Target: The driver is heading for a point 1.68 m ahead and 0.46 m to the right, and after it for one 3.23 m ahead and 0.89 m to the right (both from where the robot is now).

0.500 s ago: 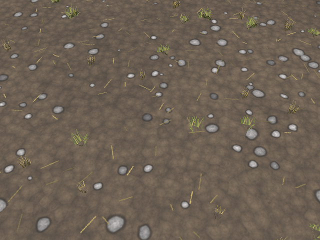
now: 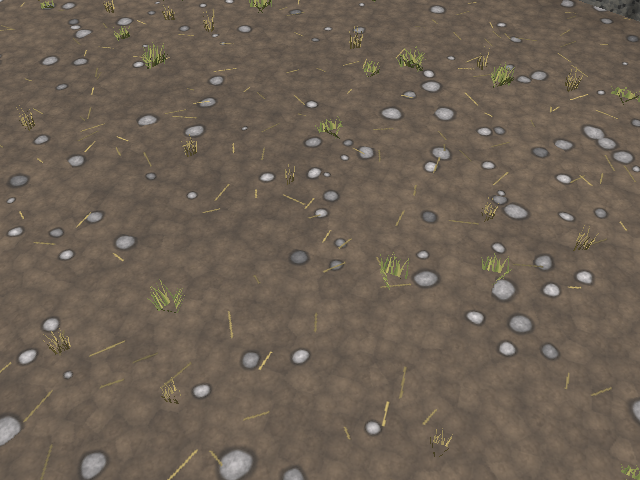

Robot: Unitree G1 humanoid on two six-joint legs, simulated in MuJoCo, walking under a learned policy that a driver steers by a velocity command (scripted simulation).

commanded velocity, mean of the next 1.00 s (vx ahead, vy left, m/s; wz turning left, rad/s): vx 0.30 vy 0.00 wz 0.01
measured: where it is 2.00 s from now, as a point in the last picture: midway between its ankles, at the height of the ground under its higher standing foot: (345, 356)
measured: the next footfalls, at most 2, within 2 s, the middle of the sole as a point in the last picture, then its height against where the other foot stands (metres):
right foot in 0.88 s outside the picture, level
left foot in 1.42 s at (304, 394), level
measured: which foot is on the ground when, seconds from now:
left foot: down 0.00-0.88, up 0.90-1.00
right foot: down 0.00-0.44, up 0.46-0.86, down 0.88-1.00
